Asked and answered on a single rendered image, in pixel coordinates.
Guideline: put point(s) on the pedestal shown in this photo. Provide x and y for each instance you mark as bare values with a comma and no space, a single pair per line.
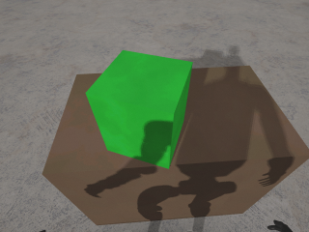
235,146

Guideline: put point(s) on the robot right hand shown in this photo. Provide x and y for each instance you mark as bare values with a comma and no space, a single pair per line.
279,226

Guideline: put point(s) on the carton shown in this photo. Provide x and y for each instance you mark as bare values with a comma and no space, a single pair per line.
139,104

